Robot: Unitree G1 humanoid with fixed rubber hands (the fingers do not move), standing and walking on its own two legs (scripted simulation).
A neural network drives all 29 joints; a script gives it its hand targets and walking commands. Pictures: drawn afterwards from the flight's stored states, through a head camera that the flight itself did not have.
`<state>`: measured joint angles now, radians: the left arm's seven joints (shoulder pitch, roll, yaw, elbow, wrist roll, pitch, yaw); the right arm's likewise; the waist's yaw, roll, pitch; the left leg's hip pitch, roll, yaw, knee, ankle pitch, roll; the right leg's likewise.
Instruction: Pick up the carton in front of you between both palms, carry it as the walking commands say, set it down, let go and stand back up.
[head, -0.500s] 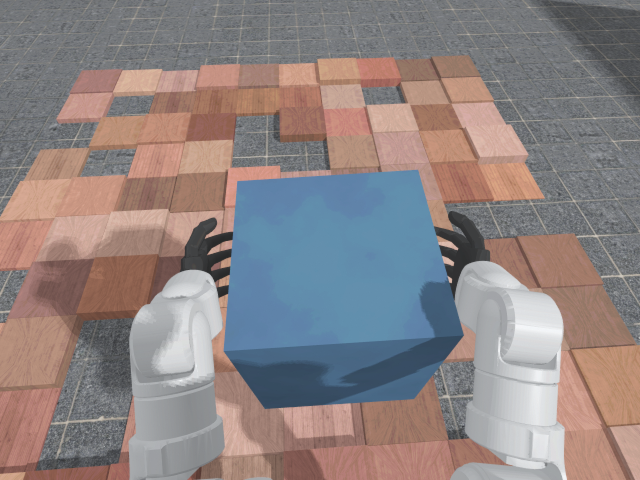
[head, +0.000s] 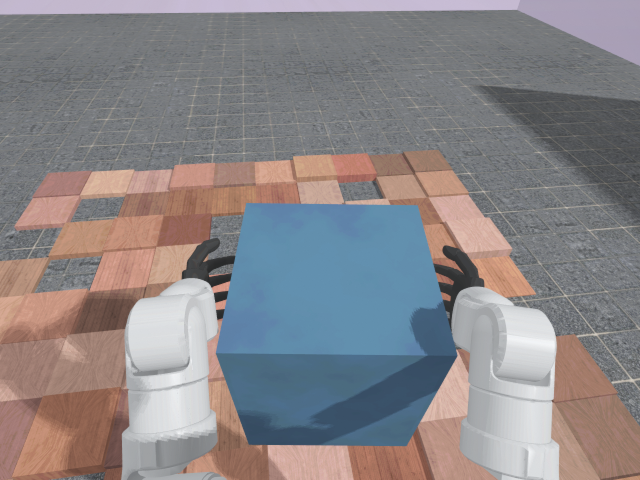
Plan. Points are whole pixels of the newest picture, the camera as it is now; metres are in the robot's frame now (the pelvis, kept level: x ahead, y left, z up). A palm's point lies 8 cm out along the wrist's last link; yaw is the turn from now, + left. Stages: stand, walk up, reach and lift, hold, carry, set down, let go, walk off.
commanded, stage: carry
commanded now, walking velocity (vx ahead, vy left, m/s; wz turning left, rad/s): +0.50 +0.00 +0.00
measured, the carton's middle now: (329, 329) +0.30 -0.02 +0.06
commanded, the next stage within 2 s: none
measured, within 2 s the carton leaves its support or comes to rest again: neither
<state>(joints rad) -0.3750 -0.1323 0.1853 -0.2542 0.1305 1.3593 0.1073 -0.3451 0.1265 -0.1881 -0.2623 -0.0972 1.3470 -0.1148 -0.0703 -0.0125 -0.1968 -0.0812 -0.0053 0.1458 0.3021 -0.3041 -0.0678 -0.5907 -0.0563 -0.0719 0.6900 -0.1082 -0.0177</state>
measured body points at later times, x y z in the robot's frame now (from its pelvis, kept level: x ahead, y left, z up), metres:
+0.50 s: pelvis +0.32 -0.05 -0.02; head +0.36 -0.04 +0.42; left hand +0.71 +0.12 +0.10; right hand +0.72 -0.18 +0.10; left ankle +0.43 +0.04 -0.74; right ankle +0.24 -0.13 -0.74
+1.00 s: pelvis +0.66 -0.11 -0.02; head +0.74 -0.12 +0.42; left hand +1.07 +0.05 +0.13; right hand +1.08 -0.26 +0.12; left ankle +0.58 +0.03 -0.66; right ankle +0.66 -0.16 -0.76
